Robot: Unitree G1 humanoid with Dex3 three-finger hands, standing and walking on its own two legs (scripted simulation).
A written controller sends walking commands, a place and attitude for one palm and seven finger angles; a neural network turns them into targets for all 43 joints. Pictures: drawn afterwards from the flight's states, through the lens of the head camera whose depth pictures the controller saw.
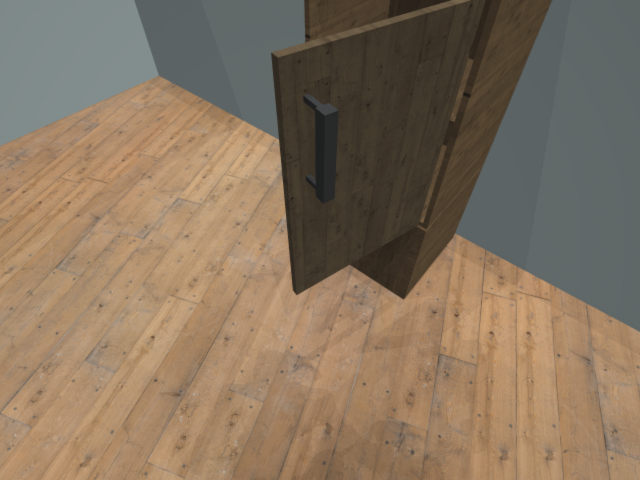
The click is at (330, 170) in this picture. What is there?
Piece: cupboard door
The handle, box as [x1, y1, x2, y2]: [303, 94, 338, 203]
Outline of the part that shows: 303,95 303,101 315,111 316,178 315,179 309,174 306,176 306,180 316,190 316,196 323,203 334,198 338,110 329,103 323,105 309,94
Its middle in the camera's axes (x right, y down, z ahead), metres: -0.01 -0.14 +0.63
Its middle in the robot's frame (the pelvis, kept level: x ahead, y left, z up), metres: +0.58 +0.04 +0.09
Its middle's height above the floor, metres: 0.87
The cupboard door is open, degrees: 74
